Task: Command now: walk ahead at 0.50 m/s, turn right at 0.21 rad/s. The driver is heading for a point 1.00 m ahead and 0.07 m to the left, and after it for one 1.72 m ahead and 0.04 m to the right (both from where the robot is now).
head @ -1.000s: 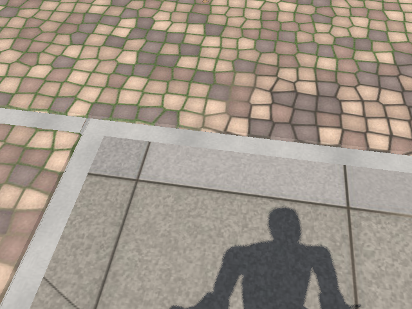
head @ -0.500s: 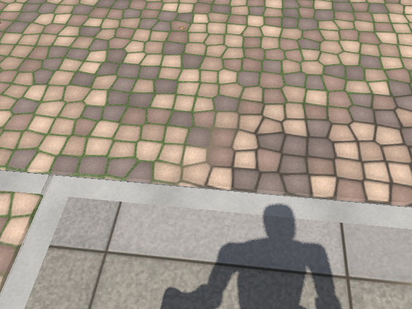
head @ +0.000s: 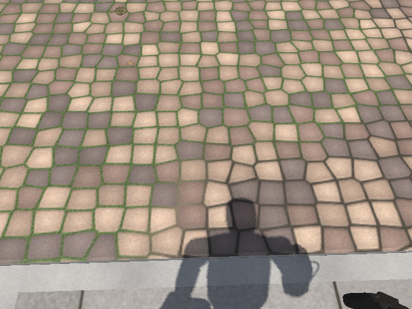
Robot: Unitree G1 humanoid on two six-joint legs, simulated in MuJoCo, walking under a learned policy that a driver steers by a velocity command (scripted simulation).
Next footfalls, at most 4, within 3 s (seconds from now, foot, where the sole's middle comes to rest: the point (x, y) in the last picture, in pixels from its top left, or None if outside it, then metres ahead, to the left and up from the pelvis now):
0.44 right None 0.31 -0.08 -0.76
0.74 left None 0.24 0.13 -0.76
2.00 left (215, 242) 0.68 0.05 -0.76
2.56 right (238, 162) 1.04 -0.03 -0.76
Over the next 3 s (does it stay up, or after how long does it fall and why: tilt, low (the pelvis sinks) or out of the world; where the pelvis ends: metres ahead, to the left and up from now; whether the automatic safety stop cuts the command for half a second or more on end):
stays up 1.09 0.06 0.02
